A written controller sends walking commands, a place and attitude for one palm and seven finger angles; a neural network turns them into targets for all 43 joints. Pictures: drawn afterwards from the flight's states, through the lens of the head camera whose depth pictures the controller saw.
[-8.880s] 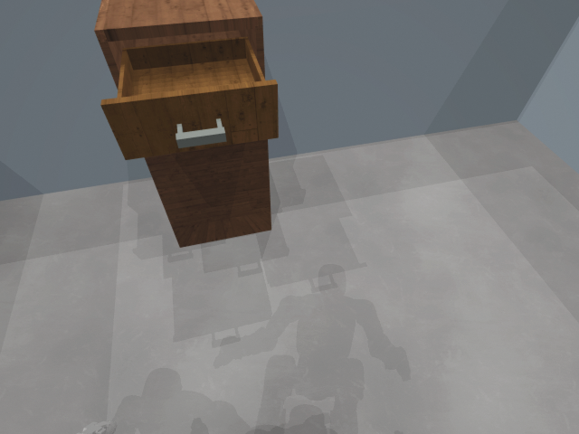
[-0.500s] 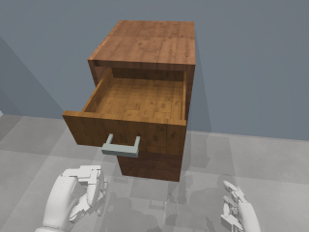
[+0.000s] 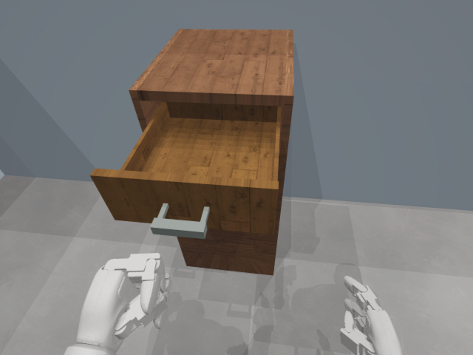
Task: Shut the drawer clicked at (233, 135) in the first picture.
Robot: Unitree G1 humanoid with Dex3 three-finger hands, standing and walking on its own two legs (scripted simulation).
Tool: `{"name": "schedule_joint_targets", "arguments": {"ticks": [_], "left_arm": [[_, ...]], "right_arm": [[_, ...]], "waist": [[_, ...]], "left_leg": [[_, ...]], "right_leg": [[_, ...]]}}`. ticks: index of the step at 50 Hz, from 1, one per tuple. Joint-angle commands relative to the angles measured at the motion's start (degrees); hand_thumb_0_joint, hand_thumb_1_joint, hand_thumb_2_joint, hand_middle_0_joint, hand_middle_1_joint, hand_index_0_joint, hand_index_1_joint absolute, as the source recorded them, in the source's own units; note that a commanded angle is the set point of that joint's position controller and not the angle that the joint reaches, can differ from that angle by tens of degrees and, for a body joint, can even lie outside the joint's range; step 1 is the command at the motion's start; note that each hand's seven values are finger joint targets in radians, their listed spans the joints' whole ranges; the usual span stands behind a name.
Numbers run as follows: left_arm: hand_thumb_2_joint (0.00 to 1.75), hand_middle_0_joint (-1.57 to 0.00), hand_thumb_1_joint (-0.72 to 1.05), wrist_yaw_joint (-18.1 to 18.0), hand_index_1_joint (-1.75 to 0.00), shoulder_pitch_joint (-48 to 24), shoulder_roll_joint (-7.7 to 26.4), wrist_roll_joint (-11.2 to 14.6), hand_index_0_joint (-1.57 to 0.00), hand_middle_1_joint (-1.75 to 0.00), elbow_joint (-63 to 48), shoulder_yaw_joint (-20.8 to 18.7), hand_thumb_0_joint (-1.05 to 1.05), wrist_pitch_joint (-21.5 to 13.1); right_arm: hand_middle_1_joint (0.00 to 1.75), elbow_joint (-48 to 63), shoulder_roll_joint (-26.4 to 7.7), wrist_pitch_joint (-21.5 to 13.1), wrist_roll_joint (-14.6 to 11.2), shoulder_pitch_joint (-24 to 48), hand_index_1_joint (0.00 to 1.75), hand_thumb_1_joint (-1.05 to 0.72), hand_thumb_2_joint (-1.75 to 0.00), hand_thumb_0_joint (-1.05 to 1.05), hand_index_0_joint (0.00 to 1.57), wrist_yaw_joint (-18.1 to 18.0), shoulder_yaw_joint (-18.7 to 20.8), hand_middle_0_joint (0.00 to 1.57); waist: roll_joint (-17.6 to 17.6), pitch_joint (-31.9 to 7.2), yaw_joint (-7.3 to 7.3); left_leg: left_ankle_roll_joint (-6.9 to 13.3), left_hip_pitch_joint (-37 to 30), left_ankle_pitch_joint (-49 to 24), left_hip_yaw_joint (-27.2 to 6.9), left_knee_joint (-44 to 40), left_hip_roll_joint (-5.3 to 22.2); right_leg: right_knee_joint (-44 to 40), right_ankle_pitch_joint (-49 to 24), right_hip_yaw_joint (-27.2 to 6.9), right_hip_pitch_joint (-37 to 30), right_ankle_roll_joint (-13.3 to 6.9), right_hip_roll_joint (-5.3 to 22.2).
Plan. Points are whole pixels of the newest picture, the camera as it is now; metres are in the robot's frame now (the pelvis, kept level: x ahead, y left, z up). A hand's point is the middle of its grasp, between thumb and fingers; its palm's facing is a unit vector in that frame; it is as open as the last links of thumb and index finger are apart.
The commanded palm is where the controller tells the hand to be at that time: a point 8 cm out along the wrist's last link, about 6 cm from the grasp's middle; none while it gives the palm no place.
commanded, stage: bring the fist close to the handle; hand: left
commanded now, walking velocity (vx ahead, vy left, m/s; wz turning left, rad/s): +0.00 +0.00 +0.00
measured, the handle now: (182, 219) +0.35 +0.14 +0.04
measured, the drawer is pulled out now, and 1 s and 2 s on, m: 0.27 0.27 0.25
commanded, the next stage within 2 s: push the drawer shut in 1.26 s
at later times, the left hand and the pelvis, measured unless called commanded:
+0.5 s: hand (181, 287) +0.20 +0.10 +0.08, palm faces -0.06 -1.00 -0.02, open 3.3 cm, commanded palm +0.18 +0.15 +0.08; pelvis +0.00 +0.00 -0.01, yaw -1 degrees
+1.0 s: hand (198, 272) +0.25 +0.09 +0.04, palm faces -0.09 -1.00 -0.02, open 3.3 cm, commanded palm +0.22 +0.15 +0.04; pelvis +0.00 +0.01 -0.03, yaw -1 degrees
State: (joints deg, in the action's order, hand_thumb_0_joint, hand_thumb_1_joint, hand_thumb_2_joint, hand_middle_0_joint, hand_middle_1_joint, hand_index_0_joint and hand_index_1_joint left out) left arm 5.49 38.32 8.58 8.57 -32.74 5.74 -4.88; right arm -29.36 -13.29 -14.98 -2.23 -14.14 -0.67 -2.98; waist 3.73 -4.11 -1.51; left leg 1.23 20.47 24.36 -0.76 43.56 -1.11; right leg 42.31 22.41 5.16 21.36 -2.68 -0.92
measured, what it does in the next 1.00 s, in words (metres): stands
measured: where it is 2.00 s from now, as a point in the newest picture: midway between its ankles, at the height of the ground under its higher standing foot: outside the picture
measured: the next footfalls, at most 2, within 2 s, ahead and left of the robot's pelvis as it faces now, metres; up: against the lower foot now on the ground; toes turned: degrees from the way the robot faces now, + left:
none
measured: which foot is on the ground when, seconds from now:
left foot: down 0.00-1.00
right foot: down 0.00-1.00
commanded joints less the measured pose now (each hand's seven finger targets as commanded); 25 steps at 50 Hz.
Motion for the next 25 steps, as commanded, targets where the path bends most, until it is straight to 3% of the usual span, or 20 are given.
{"name": "schedule_joint_targets", "arguments": {"ticks": [1, 2, 3, 5, 7, 11, 14, 16, 19, 21, 22, 25], "left_arm": [[0.9, -1.4, 0.9, -1.09, -1.6, -5.09, 2.94, -0.66, -1.4, -1.6, -10.56, -1.64, 0.0, -4.53], [0.9, -1.4, 0.9, -1.34, -1.6, -5.43, 2.87, -0.87, -1.4, -1.6, -9.66, -1.89, 0.0, -4.78], [0.9, -1.4, 0.9, -1.41, -1.6, -5.68, 2.53, -0.7, -1.4, -1.6, -8.81, -1.99, 0.0, -5.13], [0.9, -1.4, 0.9, -1.36, -1.6, -6.39, 1.67, -0.77, -1.4, -1.6, -8.03, -1.16, 0.0, -5.96], [0.9, -1.4, 0.9, -1.69, -1.6, -6.91, 1.33, -0.68, -1.4, -1.6, -5.97, -1.28, 0.0, -6.51], [0.9, -1.4, 0.9, -2.01, -1.6, -8.63, 2.68, -0.91, -1.4, -1.6, -3.84, -2.62, 0.0, -7.49], [0.9, -1.4, 0.9, -2.17, -1.6, -9.12, 0.8, -1.05, -1.4, -1.6, -3.14, -0.57, 0.0, -8.27], [0.9, -1.4, 0.9, -2.79, -1.6, -8.9, 1.99, -1.2, -1.4, -1.6, -0.71, -2.21, 0.0, -8.58], [0.9, -1.4, 0.9, -2.98, -1.6, -11.71, 1.98, -1.28, -1.4, -1.6, 0.33, -2.15, 0.0, -9.62], [0.9, -1.4, 0.9, -3.47, -1.6, -12.39, 2.35, -1.62, -1.4, -1.6, 1.41, -2.77, 0.0, -10.35], [0.9, -1.4, 0.9, -3.42, -1.6, -12.25, 0.59, -1.7, -1.4, -1.6, 1.58, -1.07, 0.0, -10.67], [0.9, -1.4, 0.9, -3.59, -1.6, -14.43, 0.57, -1.38, -1.4, -1.6, 2.57, -0.97, 0.0, -11.74]], "right_arm": [[0.3, 10.5, -5.57, -3.42, 0.13, 6.38, 0.3, -0.9, -0.9, 0.0, 0.2, -0.54, 2.33, 0.2], [0.3, 10.53, -5.42, -3.27, 0.17, 6.05, 0.3, -0.9, -0.9, 0.0, 0.2, -0.53, 2.35, 0.2], [0.3, 10.57, -5.36, -3.19, 0.27, 5.87, 0.3, -0.9, -0.9, 0.0, 0.2, -0.58, 2.37, 0.2], [0.3, 10.7, -5.44, -3.1, 0.36, 5.74, 0.3, -0.9, -0.9, 0.0, 0.2, -0.41, 2.27, 0.2], [0.3, 10.28, -5.45, -2.8, 0.54, 5.55, 0.3, -0.9, -0.9, 0.0, 0.2, -0.47, 2.36, 0.2], [0.3, 10.22, -5.74, -2.37, 0.67, 5.43, 0.3, -0.9, -0.9, 0.0, 0.2, -0.45, 2.52, 0.2], [0.3, 10.81, -5.72, -2.38, 0.73, 4.91, 0.3, -0.9, -0.9, 0.0, 0.2, -0.1, 2.55, 0.2], [0.3, 10.39, -5.93, -1.89, 0.97, 4.83, 0.3, -0.9, -0.9, 0.0, 0.2, -0.2, 2.74, 0.2], [0.3, 10.72, -6.14, -1.46, 1.06, 4.35, 0.3, -0.9, -0.9, 0.0, 0.2, -0.17, 2.86, 0.2], [0.3, 10.4, -6.21, -1.18, 1.16, 4.26, 0.3, -0.9, -0.9, 0.0, 0.2, -0.17, 2.89, 0.2], [0.3, 10.62, -6.0, -1.13, 1.21, 4.08, 0.3, -0.9, -0.9, 0.0, 0.2, 0.01, 2.86, 0.2], [0.3, 10.68, -6.2, -1.18, 1.25, 3.55, 0.3, -0.9, -0.9, 0.0, 0.2, 0.15, 3.05, 0.2]], "waist": [[-4.11, -1.57, 0.55], [-3.93, -2.36, 0.63], [-5.88, -2.64, 0.78], [-4.89, -3.34, 0.74], [-6.09, -2.9, 0.99], [-5.03, -4.03, 0.97], [-3.78, -5.15, 1.11], [-6.47, -4.89, 1.21], [-7.07, -5.58, 1.78], [-5.51, -5.92, 1.58], [-4.31, -6.43, 1.75], [-4.91, -8.26, 2.12]], "left_leg": [[1.23, 1.71, -10.09, -1.11, -5.97, 0.38], [1.18, 1.63, -10.21, -0.98, -5.78, 0.36], [1.26, 1.87, -10.81, -0.87, -5.3, 0.35], [1.11, 2.25, -11.93, -0.71, -4.89, 0.24], [1.08, 2.9, -12.15, -0.75, -4.57, 0.36], [0.9, 4.1, -12.2, -0.46, -3.75, 0.13], [0.79, 3.94, -12.94, -0.5, -3.43, 0.14], [0.83, 5.64, -12.39, -0.48, -2.75, 0.09], [0.77, 6.57, -11.24, -0.25, -2.03, -0.07], [0.64, 6.98, -11.73, -0.23, -1.73, -0.04], [0.65, 6.46, -12.24, -0.18, -1.54, -0.07], [0.49, 7.29, -12.08, -0.36, -0.72, -0.06]], "right_leg": [[-7.93, -7.0, -3.59, -0.05, 1.85, 1.62], [-7.7, -7.11, -3.61, -0.11, 1.81, 1.69], [-7.65, -8.35, -3.84, -0.26, 1.97, 1.71], [-6.75, -10.31, -3.89, -0.54, 1.86, 1.81], [-6.73, -11.05, -4.03, -0.12, 1.92, 1.71], [-6.3, -11.22, -4.77, -0.32, 1.86, 2.03], [-4.89, -12.58, -4.08, 0.25, 1.68, 1.88], [-5.17, -12.11, -4.71, 0.52, 1.92, 1.94], [-4.7, -10.86, -5.19, 1.43, 2.06, 2.03], [-4.13, -11.02, -5.11, 1.61, 1.76, 1.99], [-3.54, -12.03, -4.86, 1.96, 1.7, 1.85], [-2.29, -12.28, -4.56, 2.49, 1.77, 1.81]]}}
